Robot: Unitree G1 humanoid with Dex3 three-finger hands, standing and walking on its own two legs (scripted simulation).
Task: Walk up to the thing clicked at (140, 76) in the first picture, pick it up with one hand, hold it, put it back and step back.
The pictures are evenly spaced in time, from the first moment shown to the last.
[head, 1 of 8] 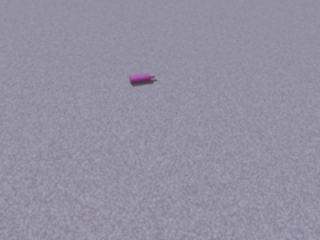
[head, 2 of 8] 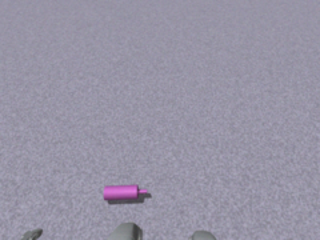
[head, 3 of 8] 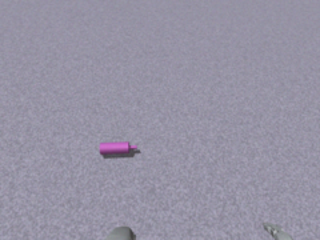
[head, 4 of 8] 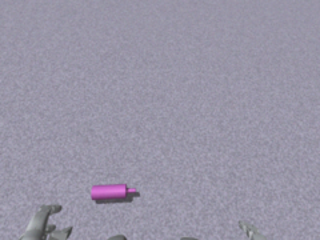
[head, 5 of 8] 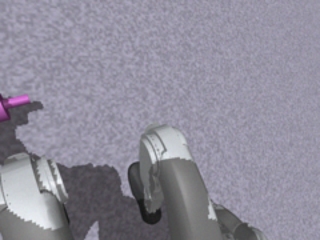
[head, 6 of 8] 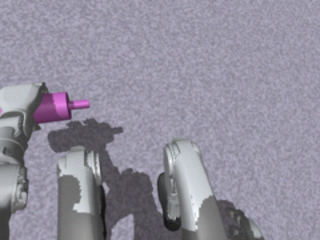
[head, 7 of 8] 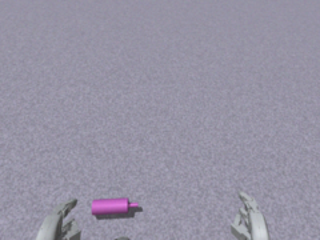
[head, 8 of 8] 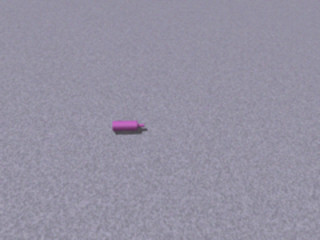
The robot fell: no
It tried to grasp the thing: yes
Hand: left
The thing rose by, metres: 0.69
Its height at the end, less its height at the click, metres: +0.00
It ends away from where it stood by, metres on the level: 0.01
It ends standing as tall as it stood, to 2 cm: yes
